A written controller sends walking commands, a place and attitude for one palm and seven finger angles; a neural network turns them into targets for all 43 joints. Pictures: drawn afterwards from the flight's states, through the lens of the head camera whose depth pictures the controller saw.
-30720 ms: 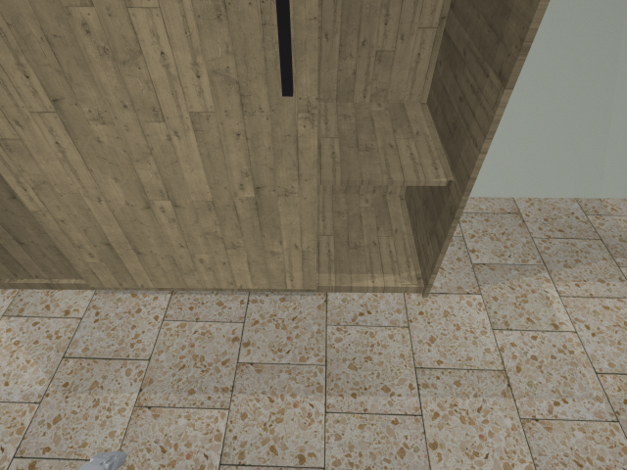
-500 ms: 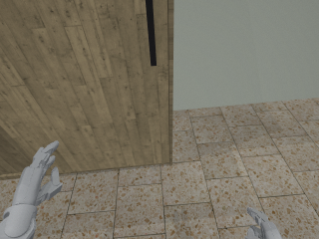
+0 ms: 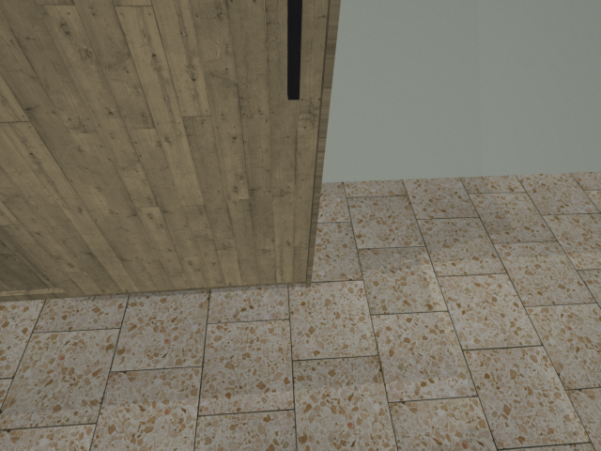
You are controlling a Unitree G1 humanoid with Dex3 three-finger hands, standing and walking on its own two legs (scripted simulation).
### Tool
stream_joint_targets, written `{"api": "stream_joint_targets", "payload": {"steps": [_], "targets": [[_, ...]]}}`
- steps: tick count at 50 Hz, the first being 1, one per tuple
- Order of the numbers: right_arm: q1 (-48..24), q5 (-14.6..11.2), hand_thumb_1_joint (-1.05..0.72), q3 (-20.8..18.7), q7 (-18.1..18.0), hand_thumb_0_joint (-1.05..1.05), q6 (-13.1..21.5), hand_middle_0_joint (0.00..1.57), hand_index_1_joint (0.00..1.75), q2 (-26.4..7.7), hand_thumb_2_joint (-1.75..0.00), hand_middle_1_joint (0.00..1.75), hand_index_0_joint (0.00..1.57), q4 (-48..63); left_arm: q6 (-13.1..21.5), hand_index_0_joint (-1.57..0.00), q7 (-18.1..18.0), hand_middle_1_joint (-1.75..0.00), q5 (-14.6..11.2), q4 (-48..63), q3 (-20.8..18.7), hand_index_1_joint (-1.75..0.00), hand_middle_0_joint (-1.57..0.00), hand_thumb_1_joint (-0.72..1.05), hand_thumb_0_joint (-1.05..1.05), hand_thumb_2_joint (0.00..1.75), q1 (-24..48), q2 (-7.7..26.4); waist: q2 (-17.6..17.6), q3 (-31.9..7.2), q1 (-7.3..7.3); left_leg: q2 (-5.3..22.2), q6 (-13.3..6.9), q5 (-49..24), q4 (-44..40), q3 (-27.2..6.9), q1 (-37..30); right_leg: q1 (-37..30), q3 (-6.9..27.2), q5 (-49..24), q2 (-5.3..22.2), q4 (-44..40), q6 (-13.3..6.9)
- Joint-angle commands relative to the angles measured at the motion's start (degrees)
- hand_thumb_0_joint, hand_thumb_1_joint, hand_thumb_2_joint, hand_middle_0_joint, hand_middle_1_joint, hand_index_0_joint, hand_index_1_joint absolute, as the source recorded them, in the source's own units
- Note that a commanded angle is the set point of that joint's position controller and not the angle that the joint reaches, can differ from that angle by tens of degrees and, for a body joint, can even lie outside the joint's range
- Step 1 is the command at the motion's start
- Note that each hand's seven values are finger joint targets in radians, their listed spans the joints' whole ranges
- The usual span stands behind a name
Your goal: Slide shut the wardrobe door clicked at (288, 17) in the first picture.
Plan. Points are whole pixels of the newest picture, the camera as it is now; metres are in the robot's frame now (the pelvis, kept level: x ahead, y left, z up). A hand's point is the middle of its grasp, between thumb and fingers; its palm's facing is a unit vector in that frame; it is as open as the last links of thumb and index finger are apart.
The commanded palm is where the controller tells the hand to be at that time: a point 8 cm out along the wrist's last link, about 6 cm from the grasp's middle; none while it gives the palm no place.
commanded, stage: let the arm hang, fingers relaxed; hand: left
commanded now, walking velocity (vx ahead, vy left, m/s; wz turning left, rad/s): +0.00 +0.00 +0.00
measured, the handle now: (293, 3) +0.74 +0.06 +0.24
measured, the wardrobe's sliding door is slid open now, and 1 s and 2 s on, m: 0.00 0.00 0.00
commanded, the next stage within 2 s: look to check the result in 0.50 s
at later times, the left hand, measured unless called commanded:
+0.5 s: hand out of the picture +0.13 +0.23 -0.14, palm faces -0.04 -0.94 -0.33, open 7.4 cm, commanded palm none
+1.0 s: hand out of the picture +0.12 +0.22 -0.15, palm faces -0.03 -0.94 -0.34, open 7.4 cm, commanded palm none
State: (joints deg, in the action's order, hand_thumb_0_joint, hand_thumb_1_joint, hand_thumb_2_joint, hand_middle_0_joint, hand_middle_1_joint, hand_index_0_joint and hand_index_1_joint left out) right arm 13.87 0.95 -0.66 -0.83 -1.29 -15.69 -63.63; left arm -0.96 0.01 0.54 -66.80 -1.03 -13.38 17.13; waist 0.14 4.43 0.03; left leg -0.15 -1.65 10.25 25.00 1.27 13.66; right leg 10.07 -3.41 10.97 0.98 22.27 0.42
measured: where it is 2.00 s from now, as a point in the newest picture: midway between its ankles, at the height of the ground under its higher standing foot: outside the picture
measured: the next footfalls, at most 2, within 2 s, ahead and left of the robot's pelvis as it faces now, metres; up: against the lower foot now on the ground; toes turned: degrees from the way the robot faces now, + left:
none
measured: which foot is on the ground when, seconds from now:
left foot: down 0.00-1.00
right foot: down 0.00-1.00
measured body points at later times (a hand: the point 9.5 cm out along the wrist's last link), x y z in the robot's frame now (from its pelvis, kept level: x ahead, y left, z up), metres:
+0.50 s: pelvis +0.02 +0.00 +0.01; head +0.03 -0.01 +0.46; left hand +0.14 +0.28 -0.12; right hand +0.12 -0.30 -0.13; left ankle +0.04 +0.10 -0.74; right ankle +0.01 -0.13 -0.74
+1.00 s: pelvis +0.05 -0.02 +0.01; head +0.06 -0.03 +0.46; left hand +0.12 +0.27 -0.13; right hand +0.12 -0.31 -0.14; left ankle +0.04 +0.10 -0.74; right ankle +0.01 -0.13 -0.74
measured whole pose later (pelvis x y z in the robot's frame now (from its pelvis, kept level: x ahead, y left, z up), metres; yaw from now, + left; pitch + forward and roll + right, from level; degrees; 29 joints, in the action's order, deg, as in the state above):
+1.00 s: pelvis +0.05 -0.02 +0.01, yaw -1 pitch -1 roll +0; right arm 5.7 0.7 0.1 -0.6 -0.1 -18.2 -64.5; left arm 0.7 -0.3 0.4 -65.5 -0.4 -6.0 18.2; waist 1.2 3.1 0.5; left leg 0.4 0.0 10.7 18.0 1.8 6.1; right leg 3.7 -2.8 12.4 0.2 17.3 -0.6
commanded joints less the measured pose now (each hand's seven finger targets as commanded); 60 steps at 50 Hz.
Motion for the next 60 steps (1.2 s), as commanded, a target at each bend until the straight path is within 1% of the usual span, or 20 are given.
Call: {"api": "stream_joint_targets", "payload": {"steps": [1, 5, 7, 11, 16, 18, 22, 24, 25, 31, 37, 40, 44, 47, 49, 50, 54, 57, 59, 60], "targets": [[-3.4, 0.1, -0.9, -2.2, -0.4, 0.0, 2.0, 0.2, 0.3, -12.1, -0.9, 0.3, 0.2, 3.3, 1.9, -0.2, -0.5, -0.3, 0.2, 3.8, -1.6, -0.3, -0.2, 0.9, 0.0, 0.9, 4.6, 10.0, 1.4, -4.0, 0.09, 7.5, -0.8, 5.3, -9.0, -8.6, -0.6, -0.4, 5.8, 4.7, 5.5, -5.0, -2.9], [-5.6, 0.1, -0.9, -2.2, -0.1, 0.0, 2.1, 0.2, 0.3, -12.8, -0.9, 0.3, 0.2, 3.0, 2.0, -0.2, -0.5, -0.3, 0.3, 3.7, -1.5, -0.3, -0.2, 0.9, 0.0, 0.9, 6.1, 11.2, 0.4, -3.3, -0.09, 7.6, -0.8, 4.4, -10.1, -8.6, -1.2, -0.4, 5.6, 3.7, 5.8, -5.3, -2.5], [-6.3, 0.1, -0.9, -2.1, 0.1, 0.0, 2.2, 0.2, 0.3, -13.2, -0.9, 0.3, 0.2, 2.9, 2.2, -0.2, -0.5, -0.3, 0.3, 4.0, -1.4, -0.3, -0.2, 0.9, 0.0, 0.9, 7.2, 11.8, -1.4, -3.9, 0.06, 7.5, -0.7, 1.6, -9.7, -8.2, -2.2, -0.8, 5.7, 2.2, 6.0, -5.7, -2.3], [-8.3, 0.0, -0.9, -1.9, 0.3, 0.0, 2.4, 0.2, 0.3, -13.8, -0.9, 0.3, 0.2, 2.7, 2.5, -0.2, -0.5, -0.3, 0.4, 4.6, -1.3, -0.3, -0.2, 0.9, 0.0, 0.9, 9.1, 12.6, -1.6, -4.7, 0.16, 7.5, -0.5, -2.7, -9.8, -7.8, -4.3, -1.1, 5.9, 0.1, 6.3, -5.9, -2.0], [-10.3, 0.0, -0.9, -1.7, 0.6, 0.0, 2.6, 0.2, 0.3, -14.3, -0.9, 0.3, 0.2, 2.7, 2.7, -0.2, -0.4, -0.3, 0.4, 5.4, -1.3, -0.3, -0.2, 0.9, 0.0, 0.9, 10.7, 13.3, -1.0, -4.4, 0.23, 7.3, -0.2, -4.6, -10.0, -7.3, -4.9, -1.4, 6.2, -1.3, 6.6, -6.5, -1.8], [-10.7, 0.1, -0.9, -1.7, 0.5, 0.0, 2.8, 0.2, 0.3, -14.7, -0.9, 0.3, 0.2, 2.8, 2.9, -0.2, -0.4, -0.3, 0.4, 5.5, -1.4, -0.3, -0.2, 0.9, 0.0, 0.9, 10.9, 13.3, -1.1, -6.6, 0.24, 7.3, -0.1, -7.7, -9.5, -7.2, -6.4, -2.7, 6.3, -4.0, 6.8, -6.3, -1.8], [-11.4, 0.0, -0.9, -1.5, 0.4, 0.0, 2.9, 0.2, 0.3, -14.8, -0.9, 0.3, 0.2, 2.9, 2.8, -0.2, -0.3, -0.3, 0.3, 5.8, -1.4, -0.3, -0.2, 0.9, 0.0, 0.9, 11.4, 13.4, 0.8, -6.2, 0.26, 7.4, 0.1, -8.3, -9.8, -6.9, -6.7, -3.2, 6.3, -4.5, 6.8, -6.5, -1.9], [-11.5, -0.1, -0.9, -1.4, 0.4, 0.0, 2.9, 0.2, 0.3, -14.9, -0.9, 0.3, 0.2, 3.0, 2.9, -0.2, -0.3, -0.3, 0.4, 6.0, -1.5, -0.3, -0.2, 0.9, 0.0, 0.9, 11.1, 13.4, -0.5, -6.6, 0.17, 7.5, 0.1, -9.3, -9.4, -6.7, -7.3, -3.5, 6.1, -5.6, 6.8, -6.7, -1.9], [-11.5, 0.0, -0.9, -1.4, 0.4, 0.0, 2.9, 0.2, 0.3, -14.9, -0.9, 0.3, 0.2, 2.9, 2.9, -0.2, -0.3, -0.3, 0.3, 5.9, -1.4, -0.3, -0.2, 0.9, 0.0, 0.9, 11.4, 13.4, 0.4, -6.4, 0.27, 7.4, 0.2, -9.8, -9.3, -6.6, -7.1, -3.8, 6.3, -6.3, 7.0, -6.7, -1.9], [-10.7, -0.1, -0.9, -1.2, -0.1, 0.0, 2.9, 0.2, 0.3, -14.9, -0.9, 0.3, 0.2, 2.7, 3.0, -0.2, -0.6, -0.3, 0.1, 5.7, -1.5, -0.3, -0.2, 0.9, 0.0, 0.9, 10.7, 13.2, 0.9, -8.9, 0.4, 7.7, 0.4, -14.7, -8.3, -6.0, -9.5, -6.0, 6.0, -11.7, 7.2, -6.1, -2.2], [-10.4, -0.2, -0.9, -1.2, -0.3, 0.0, 2.7, 0.2, 0.3, -14.6, -0.9, 0.3, 0.2, 2.4, 2.8, -0.2, -0.7, -0.3, 0.0, 5.2, -1.5, -0.3, -0.2, 0.9, 0.0, 0.9, 9.9, 12.8, 0.6, -7.6, 0.35, 7.8, 0.5, -13.7, -8.2, -5.7, -9.7, -5.7, 6.1, -11.6, 7.2, -6.7, -2.3], [-9.7, -0.2, -0.9, -1.3, -0.3, 0.0, 2.6, 0.2, 0.3, -14.3, -0.9, 0.3, 0.2, 2.2, 3.0, -0.2, -0.9, -0.3, 0.0, 5.0, -1.5, -0.3, -0.2, 0.9, 0.0, 0.9, 9.5, 12.8, -0.2, -8.5, 0.44, 7.9, 0.5, -14.6, -7.9, -5.4, -10.3, -6.5, 5.9, -13.7, 7.3, -6.6, -2.3], [-9.6, -0.3, -0.9, -1.3, -0.4, 0.0, 2.5, 0.2, 0.3, -14.2, -0.9, 0.3, 0.2, 2.2, 2.9, -0.2, -0.9, -0.3, 0.0, 5.1, -1.6, -0.3, -0.2, 0.9, 0.0, 0.9, 9.2, 12.7, -0.6, -7.4, 0.43, 7.9, 0.5, -14.3, -7.9, -5.2, -10.2, -6.1, 5.9, -13.9, 7.1, -6.9, -2.4], [-9.5, -0.2, -0.9, -1.4, -0.4, 0.0, 2.6, 0.2, 0.3, -14.1, -0.9, 0.3, 0.2, 2.1, 3.0, -0.2, -1.0, -0.3, 0.0, 4.9, -1.5, -0.3, -0.2, 0.9, 0.0, 0.9, 9.3, 12.6, -0.1, -8.0, 0.45, 8.0, 0.5, -15.3, -8.0, -5.1, -10.8, -6.5, 6.0, -15.0, 7.2, -6.6, -2.4], [-9.4, -0.3, -0.9, -1.4, -0.5, 0.0, 2.5, 0.2, 0.3, -14.0, -0.9, 0.3, 0.2, 2.2, 3.1, -0.2, -1.1, -0.3, 0.1, 5.0, -1.6, -0.3, -0.2, 0.9, 0.0, 0.9, 8.8, 12.7, -1.4, -8.6, 0.36, 8.0, 0.4, -16.0, -7.6, -4.9, -11.4, -6.7, 5.9, -16.4, 7.1, -6.5, -2.4], [-9.4, -0.2, -0.9, -1.5, -0.5, 0.0, 2.5, 0.2, 0.3, -14.0, -0.9, 0.3, 0.2, 2.2, 3.0, -0.2, -1.1, -0.3, 0.0, 5.1, -1.5, -0.3, -0.2, 0.9, 0.0, 0.9, 9.3, 12.6, -1.0, -7.7, 0.55, 8.0, 0.5, -15.6, -7.9, -4.9, -11.0, -6.3, 6.0, -16.1, 7.2, -6.6, -2.4], [-9.5, -0.2, -0.9, -1.4, -0.4, 0.0, 2.5, 0.2, 0.3, -14.0, -0.9, 0.3, 0.2, 2.3, 3.1, -0.2, -1.1, -0.3, 0.1, 5.2, -1.6, -0.3, -0.2, 0.9, 0.0, 0.9, 9.0, 12.7, -0.8, -7.8, 0.37, 8.0, 0.6, -15.4, -7.9, -4.7, -11.2, -6.5, 6.2, -16.4, 7.1, -6.8, -2.5], [-9.7, -0.1, -0.9, -1.4, -0.4, 0.0, 2.4, 0.2, 0.3, -13.8, -0.9, 0.3, 0.2, 2.1, 3.1, -0.2, -1.1, -0.3, 0.1, 5.3, -1.6, -0.3, -0.2, 0.9, 0.0, 0.9, 9.5, 12.7, -0.9, -6.2, 0.42, 7.9, 0.7, -14.0, -8.5, -4.7, -10.4, -6.1, 6.5, -15.7, 7.1, -7.2, -2.4], [-9.7, -0.2, -0.9, -1.4, -0.4, 0.0, 2.5, 0.2, 0.3, -13.9, -0.9, 0.3, 0.2, 2.3, 3.2, -0.2, -1.1, -0.3, 0.1, 5.4, -1.7, -0.3, -0.2, 0.9, 0.0, 0.9, 9.2, 12.8, -1.5, -6.8, 0.33, 7.9, 0.6, -14.0, -8.3, -4.7, -10.8, -6.4, 6.4, -15.9, 7.1, -7.3, -2.4], [-9.9, -0.1, -0.9, -1.5, -0.3, 0.0, 2.4, 0.2, 0.3, -14.0, -0.9, 0.3, 0.2, 2.3, 3.1, -0.2, -1.1, -0.3, 0.1, 5.4, -1.6, -0.3, -0.2, 0.9, 0.0, 0.9, 9.7, 12.8, -0.4, -6.3, 0.48, 7.9, 0.8, -13.4, -8.5, -4.7, -10.5, -6.1, 6.7, -15.3, 7.1, -7.4, -2.5]]}}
